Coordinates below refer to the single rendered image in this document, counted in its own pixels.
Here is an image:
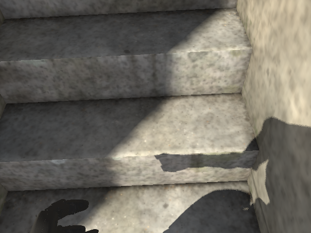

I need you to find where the robot left hand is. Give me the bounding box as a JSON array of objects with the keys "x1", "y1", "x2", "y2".
[{"x1": 28, "y1": 199, "x2": 99, "y2": 233}]

